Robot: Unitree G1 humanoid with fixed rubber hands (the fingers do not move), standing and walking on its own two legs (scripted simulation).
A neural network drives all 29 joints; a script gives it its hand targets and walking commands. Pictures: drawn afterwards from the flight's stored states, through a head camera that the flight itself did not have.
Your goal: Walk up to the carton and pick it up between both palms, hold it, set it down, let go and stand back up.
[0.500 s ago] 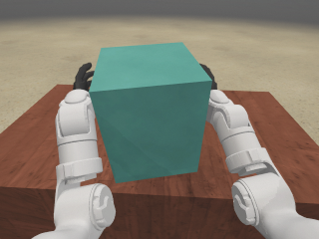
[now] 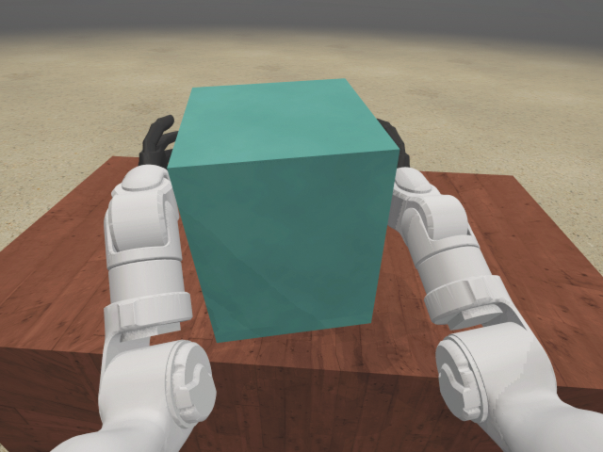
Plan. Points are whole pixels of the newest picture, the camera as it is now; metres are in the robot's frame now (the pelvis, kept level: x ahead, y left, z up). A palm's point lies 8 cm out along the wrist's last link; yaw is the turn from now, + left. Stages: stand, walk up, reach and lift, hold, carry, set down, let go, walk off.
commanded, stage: hold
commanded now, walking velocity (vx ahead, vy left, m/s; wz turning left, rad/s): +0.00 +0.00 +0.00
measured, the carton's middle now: (282, 206) +0.36 +0.01 +0.22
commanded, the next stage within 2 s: none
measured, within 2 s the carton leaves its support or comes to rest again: neither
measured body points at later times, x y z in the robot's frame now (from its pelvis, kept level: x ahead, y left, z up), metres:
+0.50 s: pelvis +0.01 +0.00 +0.00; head -0.07 +0.03 +0.44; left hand +0.39 +0.16 +0.27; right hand +0.38 -0.14 +0.26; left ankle +0.01 +0.13 -0.75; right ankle +0.04 -0.10 -0.75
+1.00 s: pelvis +0.01 +0.00 +0.00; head -0.07 +0.03 +0.44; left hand +0.38 +0.16 +0.28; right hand +0.38 -0.14 +0.26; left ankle +0.01 +0.13 -0.75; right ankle +0.04 -0.10 -0.75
